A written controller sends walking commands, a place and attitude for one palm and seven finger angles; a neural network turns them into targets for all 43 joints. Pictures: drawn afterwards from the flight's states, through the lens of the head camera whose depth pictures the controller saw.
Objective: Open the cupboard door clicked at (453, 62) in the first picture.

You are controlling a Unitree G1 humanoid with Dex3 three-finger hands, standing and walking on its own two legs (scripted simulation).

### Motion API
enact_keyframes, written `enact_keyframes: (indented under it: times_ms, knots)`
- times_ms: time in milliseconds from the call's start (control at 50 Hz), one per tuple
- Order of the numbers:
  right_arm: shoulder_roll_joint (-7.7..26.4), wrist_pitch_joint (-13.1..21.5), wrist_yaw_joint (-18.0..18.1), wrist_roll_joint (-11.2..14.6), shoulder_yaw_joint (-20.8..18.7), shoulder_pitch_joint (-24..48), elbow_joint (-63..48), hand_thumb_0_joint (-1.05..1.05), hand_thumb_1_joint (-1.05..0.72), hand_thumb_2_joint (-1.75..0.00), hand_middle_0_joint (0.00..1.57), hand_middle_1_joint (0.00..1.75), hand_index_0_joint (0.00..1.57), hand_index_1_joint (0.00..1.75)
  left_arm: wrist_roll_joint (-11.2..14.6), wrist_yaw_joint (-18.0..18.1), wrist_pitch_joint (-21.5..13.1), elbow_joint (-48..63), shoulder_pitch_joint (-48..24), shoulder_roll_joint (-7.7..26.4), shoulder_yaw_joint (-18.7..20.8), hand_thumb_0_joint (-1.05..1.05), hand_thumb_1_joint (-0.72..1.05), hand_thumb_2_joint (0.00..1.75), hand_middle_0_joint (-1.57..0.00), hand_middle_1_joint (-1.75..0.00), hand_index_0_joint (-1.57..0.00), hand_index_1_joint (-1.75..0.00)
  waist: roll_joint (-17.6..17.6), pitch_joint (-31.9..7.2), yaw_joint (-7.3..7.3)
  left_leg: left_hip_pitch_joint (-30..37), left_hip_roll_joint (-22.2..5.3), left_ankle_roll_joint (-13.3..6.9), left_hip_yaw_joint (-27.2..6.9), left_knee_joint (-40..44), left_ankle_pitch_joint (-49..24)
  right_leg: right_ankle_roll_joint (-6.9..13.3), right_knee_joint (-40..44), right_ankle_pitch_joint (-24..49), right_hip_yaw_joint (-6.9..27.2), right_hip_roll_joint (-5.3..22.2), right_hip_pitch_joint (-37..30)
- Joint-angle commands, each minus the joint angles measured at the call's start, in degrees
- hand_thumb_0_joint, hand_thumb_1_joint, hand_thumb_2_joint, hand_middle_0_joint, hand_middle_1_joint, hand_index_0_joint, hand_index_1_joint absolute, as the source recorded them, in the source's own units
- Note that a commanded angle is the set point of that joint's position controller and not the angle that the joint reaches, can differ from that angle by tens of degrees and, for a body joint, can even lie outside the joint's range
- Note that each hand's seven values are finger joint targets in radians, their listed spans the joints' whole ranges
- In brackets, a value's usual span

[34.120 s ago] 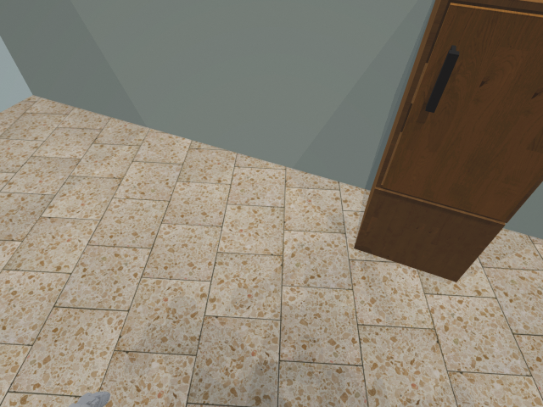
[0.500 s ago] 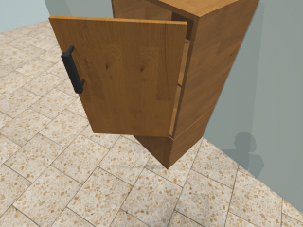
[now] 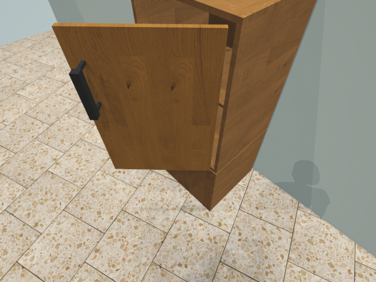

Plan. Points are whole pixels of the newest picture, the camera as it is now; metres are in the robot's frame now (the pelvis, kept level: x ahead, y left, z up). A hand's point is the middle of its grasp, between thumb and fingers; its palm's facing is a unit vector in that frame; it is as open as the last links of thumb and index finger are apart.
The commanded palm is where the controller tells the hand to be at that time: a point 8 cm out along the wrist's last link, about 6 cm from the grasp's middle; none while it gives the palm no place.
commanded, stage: look again from close up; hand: left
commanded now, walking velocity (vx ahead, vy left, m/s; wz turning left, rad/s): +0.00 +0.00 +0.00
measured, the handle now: (88, 91) +0.56 +0.30 +0.09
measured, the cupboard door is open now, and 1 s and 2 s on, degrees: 45 45 45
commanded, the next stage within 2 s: shuffle to correct the standing spot in 0.32 s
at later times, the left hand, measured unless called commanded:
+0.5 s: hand out of the picture +0.02 +0.20 -0.17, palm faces -0.01 -0.98 -0.21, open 7.4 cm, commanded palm none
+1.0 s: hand out of the picture +0.05 +0.24 -0.17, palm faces +0.01 -0.96 -0.27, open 7.4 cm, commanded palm none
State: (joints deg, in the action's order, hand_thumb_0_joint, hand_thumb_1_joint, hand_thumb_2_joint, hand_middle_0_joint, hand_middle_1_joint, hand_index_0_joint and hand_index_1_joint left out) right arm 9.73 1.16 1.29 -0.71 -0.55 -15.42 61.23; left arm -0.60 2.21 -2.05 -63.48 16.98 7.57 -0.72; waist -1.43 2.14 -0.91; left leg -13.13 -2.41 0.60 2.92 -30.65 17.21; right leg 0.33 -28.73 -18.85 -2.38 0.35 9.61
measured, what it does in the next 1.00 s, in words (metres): lifts its right foot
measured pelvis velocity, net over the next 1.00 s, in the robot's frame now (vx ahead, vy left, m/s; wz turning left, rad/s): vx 0.00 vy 0.05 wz -0.03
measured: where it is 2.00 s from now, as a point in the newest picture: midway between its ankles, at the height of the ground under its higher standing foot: outside the picture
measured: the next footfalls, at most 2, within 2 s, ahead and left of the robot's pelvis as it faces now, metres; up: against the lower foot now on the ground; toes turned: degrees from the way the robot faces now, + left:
right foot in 1.02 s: +0.03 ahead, -0.03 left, +0.00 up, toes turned -3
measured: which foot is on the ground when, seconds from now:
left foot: down 0.00-1.00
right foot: down 0.00-0.80, up 0.82-1.00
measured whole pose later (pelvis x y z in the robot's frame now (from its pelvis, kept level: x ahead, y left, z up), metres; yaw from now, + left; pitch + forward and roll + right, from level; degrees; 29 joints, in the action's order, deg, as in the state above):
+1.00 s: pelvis +0.00 +0.05 -0.01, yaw -1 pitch +0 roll +2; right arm 10.0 -0.4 1.0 -1.3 -0.8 -14.0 57.0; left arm -1.2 1.9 1.6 -57.1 12.6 11.0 2.1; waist 0.1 4.3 0.9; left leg -13.4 3.2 -4.4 7.0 -30.6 17.7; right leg 0.7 -41.9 -24.9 -4.9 3.2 17.3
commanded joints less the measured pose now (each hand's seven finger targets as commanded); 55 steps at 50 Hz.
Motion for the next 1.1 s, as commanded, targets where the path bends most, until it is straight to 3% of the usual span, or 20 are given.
enact_keyframes:
  times_ms: [0,100,160,400,500,600,660,700,720,760,780,820,860,940,980,1000,1020,1040,1060,1080]
  knots:
    - [4.88,0.86,0.42,-0.11,-0.09,-3.01,-2.61,0.00,-0.90,-0.90,0.20,0.30,0.20,0.30,-0.12,0.52,-0.11,2.83,2.48,7.02,1.31,0.00,0.90,0.90,-0.20,-0.30,-0.20,-0.30,1.42,-0.62,0.71,0.97,-3.97,-2.55,-4.37,4.56,-17.39,1.98,2.30,14.90,3.79,4.67,1.24]
    - [5.45,0.66,0.29,-0.20,0.02,-2.41,-2.05,0.00,-0.90,-0.90,0.20,0.30,0.20,0.30,-0.10,0.17,0.56,3.25,1.77,7.47,1.21,0.00,0.90,0.90,-0.20,-0.30,-0.20,-0.30,3.08,3.01,1.01,-0.33,-3.41,-2.81,-4.72,7.18,-11.13,1.40,3.64,9.29,4.12,4.68,3.32]
    - [5.62,0.87,0.35,-0.19,0.05,-2.24,-1.47,0.00,-0.90,-0.90,0.20,0.30,0.20,0.30,-0.14,0.16,0.68,3.62,1.28,8.11,1.35,0.00,0.90,0.90,-0.20,-0.30,-0.20,-0.30,1.24,3.08,1.22,0.05,-3.53,-3.12,-4.79,7.96,-12.88,1.41,3.65,10.36,3.98,4.72,2.69]
    - [7.36,0.95,0.34,-0.06,-0.32,-0.24,-0.61,0.00,-0.90,-0.90,0.20,0.30,0.20,0.30,-0.11,-0.20,0.74,3.72,-0.23,10.40,1.75,0.00,0.90,0.90,-0.20,-0.30,-0.20,-0.30,1.46,-0.43,1.27,2.40,-3.67,-2.86,-4.21,8.02,-13.34,1.29,4.51,12.54,4.53,5.53,1.22]
    - [6.21,0.08,0.04,-0.11,-0.29,-0.47,-1.08,0.00,-0.90,-0.90,0.20,0.30,0.20,0.30,-0.31,-0.01,1.17,3.90,0.84,10.89,2.32,0.00,0.90,0.90,-0.20,-0.30,-0.20,-0.30,1.58,-0.44,1.77,0.52,-2.07,-2.07,-2.23,5.26,-9.89,2.42,3.97,12.84,7.03,8.07,0.66]
    - [5.99,-0.99,-0.27,-0.24,-0.84,0.69,-3.35,0.00,-0.90,-0.90,0.20,0.30,0.20,0.30,-0.50,0.21,1.66,4.82,1.81,13.42,3.66,0.00,0.90,0.90,-0.20,-0.30,-0.20,-0.30,7.52,1.04,2.18,-3.50,0.44,-0.80,0.52,0.14,-4.85,5.07,6.06,13.74,12.21,13.66,0.69]
    - [5.92,-1.10,-0.30,-0.23,-1.20,0.35,-4.05,0.00,-0.90,-0.90,0.20,0.30,0.20,0.30,-0.73,0.42,1.93,5.82,1.52,13.75,4.41,0.00,0.90,0.90,-0.20,-0.30,-0.20,-0.30,8.68,1.36,1.96,-2.97,0.52,-0.82,0.59,-0.31,-6.70,5.56,4.27,17.57,12.01,14.42,1.51]
    - [6.78,-1.03,-0.37,-0.29,-1.45,-0.85,-4.30,0.00,-0.90,-0.90,0.20,0.30,0.20,0.30,-0.73,0.48,2.34,6.54,0.67,13.58,4.59,0.00,0.90,0.90,-0.20,-0.30,-0.20,-0.30,5.63,0.61,1.45,0.03,-0.37,-1.37,-0.48,1.47,-10.99,4.43,1.12,16.06,9.38,12.66,4.02]
    - [7.72,-0.93,-0.34,-0.39,-1.63,-1.87,-4.20,0.00,-0.90,-0.90,0.20,0.30,0.20,0.30,-0.74,0.45,2.63,7.09,0.02,12.79,4.60,0.00,0.90,0.90,-0.20,-0.30,-0.20,-0.30,2.00,0.02,1.02,2.10,-2.38,-2.46,-2.72,3.14,-15.47,3.22,-2.01,13.39,6.22,10.03,5.47]
    - [10.09,-0.91,-0.03,-0.54,-2.12,-4.02,-4.17,0.00,-0.90,-0.90,0.20,0.30,0.20,0.30,-0.99,0.39,3.23,8.39,-1.48,9.34,4.05,0.00,0.90,0.90,-0.20,-0.30,-0.20,-0.30,-8.48,0.17,0.62,5.10,-9.12,-7.91,-10.93,8.20,-24.40,0.26,-11.13,-2.73,-1.84,3.10,10.81]
    - [10.26,-1.01,0.10,-0.53,-2.31,-4.77,-4.42,0.00,-0.90,-0.90,0.20,0.30,0.20,0.30,-0.96,0.48,3.52,9.03,-2.68,8.54,3.74,0.00,0.90,0.90,-0.20,-0.30,-0.20,-0.30,-11.22,0.73,0.14,6.39,-11.25,-10.73,-13.76,10.82,-27.77,-0.14,-17.71,-12.85,-2.08,1.90,14.89]
    - [9.52,-1.08,0.31,-0.53,-2.02,-3.89,-5.65,0.00,-0.90,-0.90,0.20,0.30,0.20,0.30,-0.74,0.37,3.83,9.58,-3.55,8.27,3.84,0.00,0.90,0.90,-0.20,-0.30,-0.20,-0.30,-9.00,-0.02,0.35,5.96,-12.22,-13.54,-14.29,11.59,-28.62,0.53,-25.48,-15.97,-0.68,3.38,16.86]
    - [8.84,-1.24,0.18,-0.84,-1.97,-1.24,-6.78,0.00,-0.90,-0.90,0.20,0.30,0.20,0.30,-0.90,0.09,3.63,9.09,-2.37,6.83,3.61,0.00,0.90,0.90,-0.20,-0.30,-0.20,-0.30,-5.73,-1.26,1.74,4.45,-11.29,-13.93,-11.24,9.78,-30.21,0.88,-23.85,-13.17,-1.92,3.84,14.16]
    - [8.56,-0.73,0.37,-0.78,-1.94,-1.91,-6.84,0.00,-0.90,-0.90,0.20,0.30,0.20,0.30,-0.75,-0.06,2.93,8.33,-0.62,4.97,2.97,0.00,0.90,0.90,-0.20,-0.30,-0.20,-0.30,-1.55,-4.15,2.12,3.86,-9.50,-12.04,-9.71,7.54,-31.97,0.15,-10.42,-3.49,-2.54,2.64,6.41]
    - [7.44,-0.03,0.45,-0.28,-1.66,-1.20,-6.24,0.00,-0.90,-0.90,0.20,0.30,0.20,0.30,-0.83,0.11,1.81,7.38,1.94,5.94,2.94,0.00,0.90,0.90,-0.20,-0.30,-0.20,-0.30,2.23,-5.60,3.58,1.89,-7.88,-8.85,-8.46,4.43,-25.65,0.11,2.81,5.85,-0.49,3.96,-1.39]
    - [5.78,0.31,0.27,0.18,-1.35,-1.31,-6.23,0.00,-0.90,-0.90,0.20,0.30,0.20,0.30,-1.01,0.35,1.08,6.85,2.98,8.44,3.15,0.00,0.90,0.90,-0.20,-0.30,-0.20,-0.30,8.80,-6.73,3.35,-3.34,-4.31,-5.55,-5.33,0.79,-15.47,1.68,5.52,14.63,7.10,9.78,-7.26]
    - [4.28,0.07,0.11,0.39,-0.98,-0.64,-6.59,0.00,-0.90,-0.90,0.20,0.30,0.20,0.30,-0.86,0.37,0.71,6.31,3.36,10.66,3.23,0.00,0.90,0.90,-0.20,-0.30,-0.20,-0.30,14.77,-4.75,2.57,-7.72,0.19,-2.51,-1.25,-1.12,-1.13,5.91,7.09,23.92,15.05,18.22,-7.21]
    - [3.81,-0.30,-0.01,0.13,-1.02,-0.70,-6.35,0.00,-0.90,-0.90,0.20,0.30,0.20,0.30,-0.63,0.16,0.71,6.44,2.60,12.01,2.97,0.00,0.90,0.90,-0.20,-0.30,-0.20,-0.30,13.13,-2.96,2.16,-7.60,1.88,-1.35,-1.11,-3.13,7.45,10.21,7.57,27.17,16.25,21.75,-4.18]
    - [2.89,-1.01,0.05,-0.29,-0.91,0.41,-5.83,0.00,-0.90,-0.90,0.20,0.30,0.20,0.30,-0.78,0.37,0.56,6.32,2.16,10.88,3.18,0.00,0.90,0.90,-0.20,-0.30,-0.20,-0.30,16.84,-1.14,2.42,-8.72,1.21,-1.16,-0.78,-7.14,10.23,11.46,7.91,31.54,14.98,20.22,-3.58]
    - [3.19,-1.20,0.01,-0.33,-0.89,0.70,-5.13,0.00,-0.90,-0.90,0.20,0.30,0.20,0.30,-0.89,0.51,0.48,6.54,1.69,9.92,2.99,0.00,0.90,0.90,-0.20,-0.30,-0.20,-0.30,16.25,0.25,2.44,-9.30,0.49,-1.10,-1.45,-9.65,10.88,11.66,7.81,33.82,13.14,19.13,-2.58]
